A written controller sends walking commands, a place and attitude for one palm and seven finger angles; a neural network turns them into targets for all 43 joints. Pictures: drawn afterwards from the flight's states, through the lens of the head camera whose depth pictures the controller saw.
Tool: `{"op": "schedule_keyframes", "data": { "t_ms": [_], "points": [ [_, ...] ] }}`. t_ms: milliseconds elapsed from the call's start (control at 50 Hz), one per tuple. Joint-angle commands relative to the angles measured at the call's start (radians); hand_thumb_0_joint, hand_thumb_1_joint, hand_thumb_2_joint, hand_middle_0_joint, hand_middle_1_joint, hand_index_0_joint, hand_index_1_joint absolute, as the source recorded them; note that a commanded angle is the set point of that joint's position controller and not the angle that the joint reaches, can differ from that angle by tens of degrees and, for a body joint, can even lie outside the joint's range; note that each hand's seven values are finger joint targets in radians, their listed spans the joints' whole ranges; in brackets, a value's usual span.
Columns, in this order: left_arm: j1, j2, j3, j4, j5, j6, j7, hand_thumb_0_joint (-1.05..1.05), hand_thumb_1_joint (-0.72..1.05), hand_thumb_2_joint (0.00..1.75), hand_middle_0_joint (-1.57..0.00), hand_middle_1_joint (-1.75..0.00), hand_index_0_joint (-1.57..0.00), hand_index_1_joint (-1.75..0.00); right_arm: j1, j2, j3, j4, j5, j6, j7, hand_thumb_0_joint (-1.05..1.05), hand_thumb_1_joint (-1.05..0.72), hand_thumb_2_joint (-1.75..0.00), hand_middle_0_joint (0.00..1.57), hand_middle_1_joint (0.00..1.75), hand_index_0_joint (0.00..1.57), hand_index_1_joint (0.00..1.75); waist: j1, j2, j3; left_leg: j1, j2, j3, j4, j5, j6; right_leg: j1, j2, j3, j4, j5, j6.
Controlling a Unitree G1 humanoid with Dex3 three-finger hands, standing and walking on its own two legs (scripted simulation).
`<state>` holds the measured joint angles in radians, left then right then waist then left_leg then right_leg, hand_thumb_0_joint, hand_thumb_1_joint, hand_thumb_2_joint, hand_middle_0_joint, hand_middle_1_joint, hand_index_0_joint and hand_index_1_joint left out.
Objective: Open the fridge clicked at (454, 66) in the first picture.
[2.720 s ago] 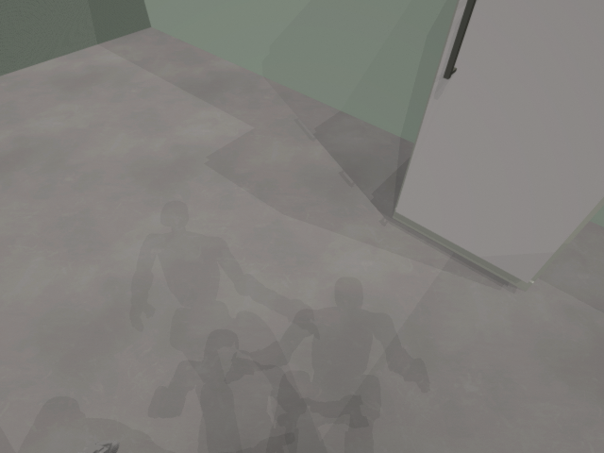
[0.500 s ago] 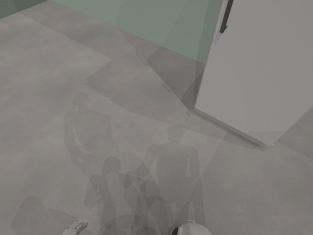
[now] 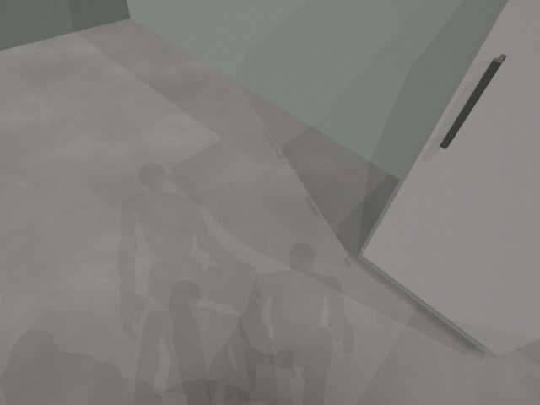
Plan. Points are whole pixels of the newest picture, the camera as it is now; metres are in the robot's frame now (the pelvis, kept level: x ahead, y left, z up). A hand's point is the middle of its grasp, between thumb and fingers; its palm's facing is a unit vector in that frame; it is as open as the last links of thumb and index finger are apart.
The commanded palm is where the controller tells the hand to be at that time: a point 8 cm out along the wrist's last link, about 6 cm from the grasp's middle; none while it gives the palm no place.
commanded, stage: turn to face it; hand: left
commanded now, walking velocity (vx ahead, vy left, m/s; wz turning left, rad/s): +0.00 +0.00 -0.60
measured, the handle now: (470, 105) +0.76 -0.39 +0.09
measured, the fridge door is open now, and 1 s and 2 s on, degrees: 0 0 0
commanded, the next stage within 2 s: take the last steps up to it in 1.04 s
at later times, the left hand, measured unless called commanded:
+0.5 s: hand (207, 348) +0.23 +0.13 -0.16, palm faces -0.19 -0.94 -0.28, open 7.3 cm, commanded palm none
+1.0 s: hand (210, 307) +0.31 +0.14 -0.16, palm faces -0.47 -0.86 -0.20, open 7.4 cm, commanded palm none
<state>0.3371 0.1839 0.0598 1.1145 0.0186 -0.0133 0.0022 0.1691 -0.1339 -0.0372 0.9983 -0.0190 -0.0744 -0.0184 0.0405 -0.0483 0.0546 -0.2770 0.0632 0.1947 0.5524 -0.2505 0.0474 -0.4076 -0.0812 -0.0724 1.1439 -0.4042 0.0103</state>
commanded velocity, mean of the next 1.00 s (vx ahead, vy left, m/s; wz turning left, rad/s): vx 0.00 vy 0.00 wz -0.51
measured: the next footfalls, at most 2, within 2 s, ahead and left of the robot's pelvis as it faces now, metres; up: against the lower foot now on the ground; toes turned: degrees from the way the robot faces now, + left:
right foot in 0.32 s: +0.16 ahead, -0.15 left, +0.00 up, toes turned -18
left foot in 0.76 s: +0.21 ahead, +0.08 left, +0.00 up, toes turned -21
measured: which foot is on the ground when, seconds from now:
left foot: down 0.00-0.32, up 0.34-0.74, down 0.76-1.00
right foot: up 0.00-0.30, down 0.32-0.76, up 0.78-1.00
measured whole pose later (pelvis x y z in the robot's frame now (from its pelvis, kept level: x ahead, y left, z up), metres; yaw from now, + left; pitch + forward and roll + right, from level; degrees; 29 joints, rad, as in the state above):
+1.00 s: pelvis +0.14 +0.00 +0.01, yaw -32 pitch +1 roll -2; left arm 0.17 0.26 0.10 0.93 0.02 0.08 -0.02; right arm 0.23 -0.18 -0.03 0.92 -0.02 0.00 -0.03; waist 0.00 -0.03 0.08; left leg -0.19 0.09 0.17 0.45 -0.27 0.01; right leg -0.47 -0.02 -0.01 1.05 -0.42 0.07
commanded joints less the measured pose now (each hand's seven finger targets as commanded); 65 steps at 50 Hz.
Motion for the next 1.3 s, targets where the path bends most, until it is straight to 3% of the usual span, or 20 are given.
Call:
{"op": "schedule_keyframes", "data": {
  "t_ms": [0, 200, 260, 300, 320, 360, 420, 640, 700, 720, 740, 760, 800, 860, 1060, 1120, 1160, 1180, 1220, 1280],
  "points": [
    [0.065, 0.003, 0.007, -0.052, 0.006, 0.012, 0.003, 0.0, 0.9, 0.9, -0.2, -0.3, -0.2, -0.3, 0.127, -0.119, -0.018, 0.015, -0.003, -0.003, -0.015, 0.0, -0.9, -0.9, 0.2, 0.3, 0.2, 0.3, -0.026, 0.146, -0.047, 0.118, 0.268, -0.102, -0.278, 0.523, 0.068, -0.096, -0.03, 0.045, 0.005, 0.083, 0.019],
    [-0.103, 0.018, 0.031, -0.17, 0.009, 0.035, -0.016, 0.0, 0.9, 0.9, -0.2, -0.3, -0.2, -0.3, 0.107, -0.188, -0.056, 0.012, -0.008, 0.045, -0.015, 0.0, -0.9, -0.9, 0.2, 0.3, 0.2, 0.3, -0.061, 0.219, -0.005, 0.194, 0.312, 0.026, -0.154, 0.456, 0.057, -0.034, 0.004, -0.049, -0.395, 0.113, 0.013],
    [0.02, 0.077, 0.042, -0.154, 0.013, 0.016, -0.014, 0.0, 0.9, 0.9, -0.2, -0.3, -0.2, -0.3, 0.077, -0.208, -0.065, -0.012, -0.002, 0.057, -0.007, 0.0, -0.9, -0.9, 0.2, 0.3, 0.2, 0.3, 0.019, 0.111, -0.069, 0.129, 0.274, 0.086, 0.119, 0.414, -0.015, 0.199, 0.036, -0.065, -0.605, 0.284, -0.011],
    [0.139, 0.263, 0.074, -0.137, 0.001, -0.004, 0.006, 0.0, 0.9, 0.9, -0.2, -0.3, -0.2, -0.3, 0.079, -0.115, -0.042, -0.079, 0.01, 0.065, 0.001, 0.0, -0.9, -0.9, 0.2, 0.3, 0.2, 0.3, 0.054, -0.283, -0.16, -0.283, 0.036, 0.023, 0.652, -0.387, -0.124, 0.45, -0.35, 0.478, -0.757, 0.905, -0.223],
    [0.128, 0.247, 0.07, -0.145, -0.009, 0.004, 0.02, 0.0, 0.9, 0.9, -0.2, -0.3, -0.2, -0.3, 0.029, -0.126, -0.04, -0.091, 0.013, 0.077, -0.012, 0.0, -0.9, -0.9, 0.2, 0.3, 0.2, 0.3, 0.063, -0.166, -0.187, -0.285, 0.053, -0.137, 0.703, -0.388, -0.114, 0.405, -0.338, 0.478, -0.785, 0.807, -0.256],
    [-0.045, 0.197, 0.064, -0.195, -0.007, 0.016, 0.029, 0.0, 0.9, 0.9, -0.2, -0.3, -0.2, -0.3, 0.011, -0.148, -0.042, -0.087, 0.006, 0.084, -0.01, 0.0, -0.9, -0.9, 0.2, 0.3, 0.2, 0.3, 0.01, -0.123, -0.138, -0.311, 0.093, -0.179, 0.71, -0.236, -0.116, 0.317, -0.254, 0.396, -0.81, 0.528, -0.223],
    [-0.148, 0.183, 0.052, -0.234, 0.002, 0.019, 0.025, 0.0, 0.9, 0.9, -0.2, -0.3, -0.2, -0.3, 0.049, -0.14, -0.039, -0.067, -0.002, 0.102, -0.005, 0.0, -0.9, -0.9, 0.2, 0.3, 0.2, 0.3, -0.039, -0.064, -0.112, -0.218, 0.075, -0.161, 0.59, -0.161, -0.13, 0.174, -0.18, 0.288, -0.825, 0.426, -0.184],
    [-0.162, 0.242, 0.067, -0.276, 0.008, 0.04, 0.005, 0.0, 0.9, 0.9, -0.2, -0.3, -0.2, -0.3, 0.002, -0.162, -0.034, -0.148, 0.012, 0.09, -0.008, 0.0, -0.9, -0.9, 0.2, 0.3, 0.2, 0.3, -0.018, -0.116, -0.124, -0.104, -0.019, -0.15, 0.201, -0.172, -0.116, 0.185, -0.118, 0.416, -0.789, 0.412, -0.188],
    [-0.217, 0.23, 0.064, -0.295, -0.001, 0.049, 0.007, 0.0, 0.9, 0.9, -0.2, -0.3, -0.2, -0.3, 0.108, -0.17, -0.032, -0.127, 0.015, 0.074, -0.016, 0.0, -0.9, -0.9, 0.2, 0.3, 0.2, 0.3, -0.076, -0.088, -0.146, 0.107, -0.023, -0.142, -0.09, -0.016, -0.101, 0.091, -0.07, 0.411, -0.707, 0.392, -0.122],
    [-0.214, 0.188, 0.054, -0.314, -0.009, 0.053, 0.003, 0.0, 0.9, 0.9, -0.2, -0.3, -0.2, -0.3, 0.135, -0.22, -0.039, -0.127, 0.01, 0.066, -0.021, 0.0, -0.9, -0.9, 0.2, 0.3, 0.2, 0.3, -0.089, 0.052, -0.142, 0.219, 0.083, -0.253, -0.224, -0.031, -0.064, -0.038, 0.017, 0.343, -0.609, 0.255, -0.068],
    [-0.193, 0.129, 0.045, -0.334, -0.013, 0.055, -0.009, 0.0, 0.9, 0.9, -0.2, -0.3, -0.2, -0.3, 0.109, -0.316, -0.053, -0.154, -0.004, 0.067, -0.018, 0.0, -0.9, -0.9, 0.2, 0.3, 0.2, 0.3, -0.074, 0.353, -0.097, 0.234, 0.335, -0.513, -0.336, -0.008, 0.022, -0.209, 0.154, 0.168, -0.379, -0.056, 0.0],
    [-0.212, 0.163, 0.048, -0.334, 0.004, 0.058, -0.009, 0.0, 0.9, 0.9, -0.2, -0.3, -0.2, -0.3, 0.07, -0.325, -0.052, -0.172, -0.004, 0.074, -0.015, 0.0, -0.9, -0.9, 0.2, 0.3, 0.2, 0.3, -0.077, 0.356, -0.056, 0.099, 0.431, -0.578, -0.354, -0.022, 0.089, -0.191, 0.115, 0.141, -0.17, -0.156, 0.024],
    [-0.169, 0.175, 0.068, -0.293, 0.012, 0.06, -0.022, 0.0, 0.9, 0.9, -0.2, -0.3, -0.2, -0.3, -0.024, -0.255, -0.032, -0.19, -0.011, 0.066, -0.021, 0.0, -0.9, -0.9, 0.2, 0.3, 0.2, 0.3, -0.019, 0.207, -0.025, 0.048, 0.309, -0.392, -0.311, 0.127, 0.081, -0.168, 0.091, 0.137, 0.03, -0.047, 0.038],
    [-0.149, 0.135, 0.05, -0.27, 0.005, 0.062, -0.029, 0.0, 0.9, 0.9, -0.2, -0.3, -0.2, -0.3, 0.01, -0.219, -0.026, -0.172, -0.005, 0.056, -0.025, 0.0, -0.9, -0.9, 0.2, 0.3, 0.2, 0.3, -0.028, 0.2, -0.066, 0.171, 0.223, -0.195, -0.228, 0.45, 0.064, -0.18, 0.067, 0.088, 0.042, 0.013, 0.059],
    [-0.236, 0.085, 0.015, -0.259, -0.002, 0.051, -0.017, 0.0, 0.9, 0.9, -0.2, -0.3, -0.2, -0.3, 0.17, -0.259, -0.057, -0.055, -0.009, 0.072, -0.011, 0.0, -0.9, -0.9, 0.2, 0.3, 0.2, 0.3, -0.097, 0.277, -0.085, 0.252, 0.271, -0.153, -0.136, 0.607, 0.078, 0.026, 0.064, -0.016, -0.452, -0.043, 0.027],
    [-0.107, 0.121, 0.021, -0.207, 0.001, 0.029, -0.008, 0.0, 0.9, 0.9, -0.2, -0.3, -0.2, -0.3, 0.147, -0.243, -0.057, -0.047, 0.004, 0.075, -0.005, 0.0, -0.9, -0.9, 0.2, 0.3, 0.2, 0.3, -0.033, 0.183, -0.142, 0.153, 0.219, -0.076, 0.012, 0.425, -0.015, 0.276, 0.038, -0.001, -0.776, 0.283, 0.002],
    [-0.015, 0.267, 0.044, -0.166, 0.002, 0.011, 0.012, 0.0, 0.9, 0.9, -0.2, -0.3, -0.2, -0.3, 0.115, -0.125, -0.022, -0.092, 0.007, 0.082, 0.002, 0.0, -0.9, -0.9, 0.2, 0.3, 0.2, 0.3, 0.007, -0.209, -0.169, -0.265, 0.062, -0.023, 0.337, -0.374, -0.117, 0.522, -0.33, 0.36, -0.808, 0.673, -0.165],
    [0.012, 0.251, 0.05, -0.158, -0.004, 0.015, 0.018, 0.0, 0.9, 0.9, -0.2, -0.3, -0.2, -0.3, 0.057, -0.146, -0.022, -0.09, 0.003, 0.096, -0.009, 0.0, -0.9, -0.9, 0.2, 0.3, 0.2, 0.3, 0.045, -0.212, -0.148, -0.28, 0.059, -0.124, 0.445, -0.391, -0.104, 0.433, -0.306, 0.374, -0.841, 0.517, -0.222],
    [-0.06, 0.188, 0.039, -0.159, -0.001, 0.014, 0.019, 0.0, 0.9, 0.9, -0.2, -0.3, -0.2, -0.3, 0.035, -0.155, -0.03, -0.069, -0.005, 0.093, 0.001, 0.0, -0.9, -0.9, 0.2, 0.3, 0.2, 0.3, 0.006, -0.145, -0.03, -0.358, 0.067, -0.162, 0.551, -0.263, -0.1, 0.361, -0.232, 0.334, -0.89, 0.241, -0.22],
    [-0.116, 0.151, 0.027, -0.165, 0.005, -0.007, 0.016, 0.0, 0.9, 0.9, -0.2, -0.3, -0.2, -0.3, 0.086, -0.135, -0.032, -0.037, -0.015, 0.081, 0.018, 0.0, -0.9, -0.9, 0.2, 0.3, 0.2, 0.3, -0.04, -0.093, -0.015, -0.276, 0.072, -0.119, 0.481, -0.154, -0.113, 0.265, -0.165, 0.22, -0.9, 0.186, -0.181]
  ]
}}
